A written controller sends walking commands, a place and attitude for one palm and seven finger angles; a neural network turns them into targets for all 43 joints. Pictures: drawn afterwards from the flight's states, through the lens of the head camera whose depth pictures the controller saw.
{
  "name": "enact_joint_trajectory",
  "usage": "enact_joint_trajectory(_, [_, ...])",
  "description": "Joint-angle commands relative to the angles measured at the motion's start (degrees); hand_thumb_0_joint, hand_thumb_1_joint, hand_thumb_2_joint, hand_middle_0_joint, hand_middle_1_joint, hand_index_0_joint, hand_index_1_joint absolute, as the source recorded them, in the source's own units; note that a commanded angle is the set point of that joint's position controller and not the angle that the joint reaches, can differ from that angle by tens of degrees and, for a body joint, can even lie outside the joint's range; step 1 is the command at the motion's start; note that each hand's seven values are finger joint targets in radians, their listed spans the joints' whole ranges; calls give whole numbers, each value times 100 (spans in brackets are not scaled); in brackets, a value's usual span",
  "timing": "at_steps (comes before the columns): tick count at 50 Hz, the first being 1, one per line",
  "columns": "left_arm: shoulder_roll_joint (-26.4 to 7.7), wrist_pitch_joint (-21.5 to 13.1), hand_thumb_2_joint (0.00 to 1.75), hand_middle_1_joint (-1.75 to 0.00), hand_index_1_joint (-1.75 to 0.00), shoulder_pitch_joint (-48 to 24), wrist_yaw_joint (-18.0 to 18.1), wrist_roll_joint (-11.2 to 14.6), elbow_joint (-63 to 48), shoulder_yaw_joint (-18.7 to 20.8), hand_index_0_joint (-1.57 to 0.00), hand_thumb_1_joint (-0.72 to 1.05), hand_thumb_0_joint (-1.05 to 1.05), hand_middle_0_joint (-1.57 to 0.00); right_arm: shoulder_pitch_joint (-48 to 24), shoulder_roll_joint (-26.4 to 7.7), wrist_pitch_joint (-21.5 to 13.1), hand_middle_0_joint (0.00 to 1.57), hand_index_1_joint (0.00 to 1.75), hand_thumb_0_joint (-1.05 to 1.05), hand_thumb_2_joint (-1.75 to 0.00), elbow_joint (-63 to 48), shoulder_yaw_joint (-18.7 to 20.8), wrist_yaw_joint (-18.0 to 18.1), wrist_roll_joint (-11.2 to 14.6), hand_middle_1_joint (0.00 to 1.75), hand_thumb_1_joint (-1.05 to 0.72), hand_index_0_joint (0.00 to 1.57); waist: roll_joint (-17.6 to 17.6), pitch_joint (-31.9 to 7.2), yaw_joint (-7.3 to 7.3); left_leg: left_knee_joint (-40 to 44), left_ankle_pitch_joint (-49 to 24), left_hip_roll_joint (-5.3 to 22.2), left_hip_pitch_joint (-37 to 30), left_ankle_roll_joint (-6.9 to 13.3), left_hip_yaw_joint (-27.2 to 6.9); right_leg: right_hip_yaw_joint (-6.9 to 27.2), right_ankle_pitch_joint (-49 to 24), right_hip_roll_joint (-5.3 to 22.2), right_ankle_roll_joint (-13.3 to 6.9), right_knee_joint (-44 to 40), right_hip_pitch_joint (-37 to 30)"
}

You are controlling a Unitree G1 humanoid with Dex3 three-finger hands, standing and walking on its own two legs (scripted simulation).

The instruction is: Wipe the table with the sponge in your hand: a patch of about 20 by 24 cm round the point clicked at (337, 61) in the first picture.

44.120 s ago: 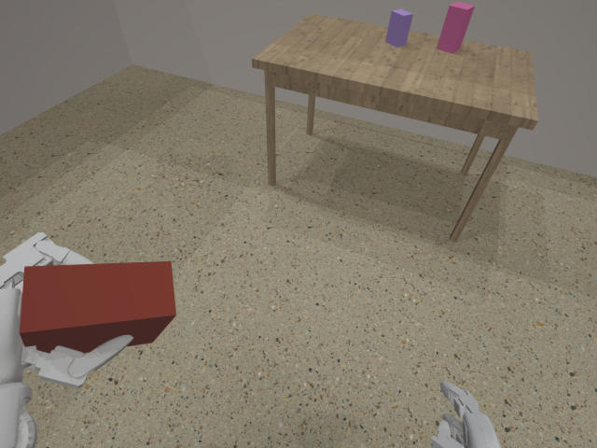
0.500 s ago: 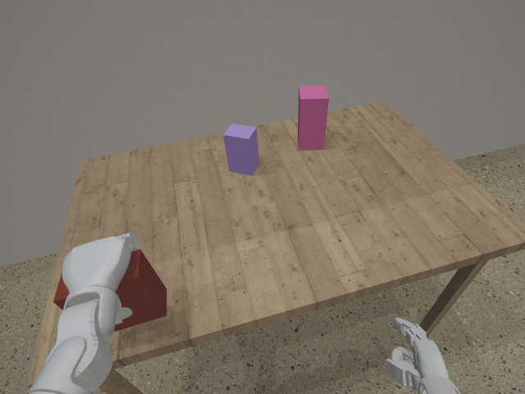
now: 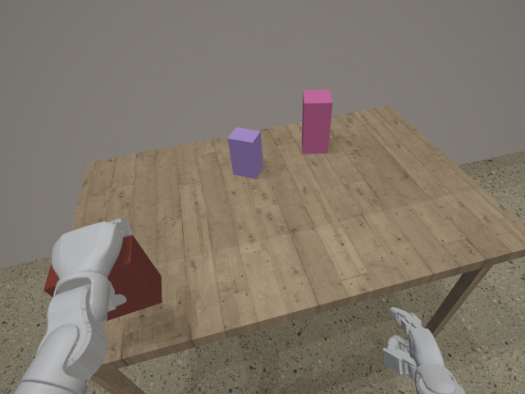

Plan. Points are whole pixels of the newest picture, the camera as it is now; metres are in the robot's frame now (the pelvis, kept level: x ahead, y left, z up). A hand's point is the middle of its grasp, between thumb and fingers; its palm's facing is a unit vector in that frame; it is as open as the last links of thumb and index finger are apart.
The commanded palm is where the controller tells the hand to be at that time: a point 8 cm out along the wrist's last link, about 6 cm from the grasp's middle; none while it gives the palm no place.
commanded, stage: lift the sponge slowly off the table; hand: left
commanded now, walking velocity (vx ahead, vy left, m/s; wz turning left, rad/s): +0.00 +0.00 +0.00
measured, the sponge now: (115, 288) +0.24 +0.29 +0.03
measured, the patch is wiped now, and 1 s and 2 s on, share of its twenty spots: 1.00 1.00 1.00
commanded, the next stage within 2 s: bring the sponge back beside the body in 0.04 s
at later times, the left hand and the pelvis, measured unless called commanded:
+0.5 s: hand (96, 280) +0.23 +0.29 +0.08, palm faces +0.02 -0.11 -0.99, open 9.7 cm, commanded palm +0.20 +0.28 +0.15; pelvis -0.01 +0.00 +0.00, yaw +0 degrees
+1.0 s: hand (80, 298) +0.19 +0.29 +0.10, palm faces +0.04 -0.12 -0.99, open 9.7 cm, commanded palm +0.16 +0.28 +0.17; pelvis -0.02 +0.00 +0.00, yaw +0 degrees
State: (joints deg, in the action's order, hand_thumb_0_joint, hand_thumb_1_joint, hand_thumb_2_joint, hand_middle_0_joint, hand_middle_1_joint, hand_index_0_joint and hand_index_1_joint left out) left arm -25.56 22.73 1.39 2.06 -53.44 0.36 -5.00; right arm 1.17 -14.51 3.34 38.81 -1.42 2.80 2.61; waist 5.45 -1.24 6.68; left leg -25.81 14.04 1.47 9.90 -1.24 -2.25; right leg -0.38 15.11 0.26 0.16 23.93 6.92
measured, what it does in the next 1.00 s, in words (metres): stands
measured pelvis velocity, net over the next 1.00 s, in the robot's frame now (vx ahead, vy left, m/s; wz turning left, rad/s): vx -0.02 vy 0.00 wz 0.00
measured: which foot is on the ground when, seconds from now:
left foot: down 0.00-1.00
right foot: down 0.00-1.00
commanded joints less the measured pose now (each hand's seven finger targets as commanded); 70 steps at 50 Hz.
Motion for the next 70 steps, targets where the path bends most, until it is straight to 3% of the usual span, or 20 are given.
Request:
enact_joint_trajectory(1, [-1005, -86, 130, -160, -160, -1540, 30, -174, -1094, 468, -120, 10, 0, -120, -1220, -601, -344, 20, 30, 0, -90, -999, 182, 56, 46, 30, -90, 20, -220, -904, -96, 165, -1470, -298, -583, 377, 169, -52, -1426, -224, -329, -356, 100])
enact_joint_trajectory(8, [-1309, -527, 130, -160, -160, -1473, 70, -226, -1317, 825, -120, 10, 0, -120, -1037, -614, -410, 20, 30, 0, -90, -977, 240, 113, -36, 30, -90, 20, -272, -1198, -32, 111, -1648, -304, -691, 378, 161, -22, -1679, -231, -340, -329, -29])
enact_joint_trajectory(9, [-1579, -561, 130, -160, -160, -1472, 124, -227, -1382, 1098, -120, 10, 0, -120, -1057, -644, -415, 20, 30, 0, -90, -972, 247, 115, -45, 30, -90, 20, -236, -1213, -6, 128, -1580, -298, -704, 362, 125, 107, -1588, -259, -371, -368, -63])
enact_joint_trajectory(13, [-1310, -552, 130, -160, -160, -1222, 292, -227, -1466, 985, -120, 10, 0, -120, -1062, -581, -421, 20, 30, 0, -90, -992, 263, 82, -36, 30, -90, 20, -53, -1210, 56, 146, -1813, -289, -687, 335, 152, -31, -1797, -225, -372, -302, -136])
enact_joint_trajectory(14, [-1543, -496, 130, -160, -160, -1085, 334, -186, -1469, 1262, -120, 10, 0, -120, -1085, -621, -419, 20, 30, 0, -90, -987, 275, 64, -38, 30, -90, 20, 30, -1209, 92, 180, -1738, -284, -683, 317, 121, 88, -1696, -251, -400, -343, -186])
enact_joint_trajectory(16, [-1246, -395, 130, -160, -160, -935, 337, -146, -1580, 999, -120, 10, 0, -120, -1152, -574, -428, 20, 30, 0, -90, -1041, 267, 23, -18, 30, -90, 20, -24, -1200, 92, 157, -1823, -282, -677, 324, 165, -8, -1790, -212, -367, -303, -200])
enact_joint_trajectory(22, [-1212, -72, 130, -160, -160, -614, 89, 24, -1606, 882, -120, 10, 0, -120, -1304, -656, -378, 20, 30, 0, -90, -1086, 205, -20, 6, 30, -90, 20, -359, -889, 79, 222, -1565, -276, -529, 362, 101, -67, -1519, -205, -315, -378, -80])
enact_joint_trajectory(26, [-1297, -221, 130, -160, -160, -888, -18, -46, -2003, 806, -120, 10, 0, -120, -1321, -587, -434, 20, 30, 0, -90, -1130, 186, 40, 6, 30, -90, 20, -238, -860, -5, 229, -1367, -274, -622, 383, 86, 5, -1147, -217, -308, -429, 43])
enact_joint_trajectory(29, [-1577, -430, 130, -160, -160, -929, 27, -77, -2221, 1082, -120, 10, 0, -120, -1270, -608, -477, 20, 30, 0, -90, -1103, 198, 76, -32, 30, -90, 20, -24, -931, 27, 275, -1238, -253, -714, 366, 34, 130, -966, -267, -362, -491, 1])
enact_joint_trajectory(31, [-1377, -524, 130, -160, -160, -804, 85, -125, -2258, 949, -120, 10, 0, -120, -1227, -527, -523, 20, 30, 0, -90, -1100, 198, 79, -46, 30, -90, 20, 23, -997, 63, 237, -1437, -269, -790, 369, 50, 40, -1116, -259, -368, -455, -24])
enact_joint_trajectory(34, [-1530, -481, 130, -160, -160, -533, 138, -66, -2174, 1224, -120, 10, 0, -120, -1276, -579, -472, 20, 30, 0, -90, -1055, 210, 54, -54, 30, -90, 20, -103, -838, 100, 313, -1355, -235, -715, 324, -7, 173, -1062, -291, -394, -529, -44])
enact_joint_trajectory(42, [-1389, -123, 130, -160, -160, -358, 25, 38, -2158, 1066, -120, 10, 0, -120, -1484, -613, -401, 20, 30, 0, -90, -1092, 145, -1, -48, 30, -90, 20, -161, -779, 160, 361, -1288, -261, -606, 329, 36, 83, -1045, -234, -355, -542, -104])
enact_joint_trajectory(44, [-1478, -129, 130, -160, -160, -180, -32, 61, -2450, 1148, -120, 10, 0, -120, -1538, -593, -403, 20, 30, 0, -90, -1146, 151, -12, -39, 30, -90, 20, -79, -823, 140, 356, -1240, -256, -631, 325, 5, 258, -974, -259, -375, -529, -135])
enact_joint_trajectory(48, [-1392, -211, 130, -160, -160, -227, -133, 23, -2667, 964, -120, 10, 0, -120, -1495, -563, -414, 20, 30, 0, -90, -1142, 126, 3, -48, 30, -90, 20, -79, -679, 95, 365, -1169, -246, -611, 345, 6, 120, -843, -243, -339, -544, -12])
enact_joint_trajectory(54, [-1707, -333, 130, -160, -160, 30, -66, 49, -2818, 1386, -120, 10, 0, -120, -1473, -574, -446, 20, 30, 0, -90, -1152, 138, 23, -65, 30, -90, 20, -149, -598, 139, 367, -962, -222, -597, 325, -57, 351, -585, -288, -383, -620, 12])
enact_joint_trajectory(62, [-1527, -279, 130, -160, -160, 305, -76, 212, -2975, 1269, -120, 10, 0, -120, -1500, -578, -474, 20, 30, 0, -90, -1173, 120, -3, -81, 30, -90, 20, 54, -566, 196, 361, -979, -253, -563, 332, -21, 187, -665, -235, -345, -607, -7])
enact_joint_trajectory(64, [-1581, -273, 130, -160, -160, 506, -99, 228, -3187, 1356, -120, 10, 0, -120, -1568, -571, -508, 20, 30, 0, -90, -1217, 146, -7, -55, 30, -90, 20, 11, -550, 157, 332, -900, -229, -565, 324, -53, 406, -548, -269, -368, -597, 20])
enact_joint_trajectory(65, [-1559, -256, 130, -160, -160, 358, -118, 181, -3253, 1274, -120, 10, 0, -120, -1529, -554, -514, 20, 30, 0, -90, -1242, 95, -5, -84, 30, -90, 20, 19, -665, 226, 324, -960, -263, -542, 342, -28, 206, -619, -232, -348, -542, -50])
enact_joint_trajectory(69, [-1680, -245, 130, -160, -160, 605, -126, 197, -3267, 1440, -120, 10, 0, -120, -1538, -568, -518, 20, 30, 0, -90, -1225, 124, -3, -74, 30, -90, 20, -92, -474, 167, 355, -831, -216, -503, 327, -69, 397, -468, -276, -359, -591, 39])
enact_joint_trajectory(70, [-1601, -229, 130, -160, -160, 403, -141, 141, -3193, 1325, -120, 10, 0, -120, -1504, -556, -512, 20, 30, 0, -90, -1225, 82, 16, -100, 30, -90, 20, -197, -525, 212, 338, -854, -240, -493, 345, -32, 217, -477, -244, -335, -566, 44])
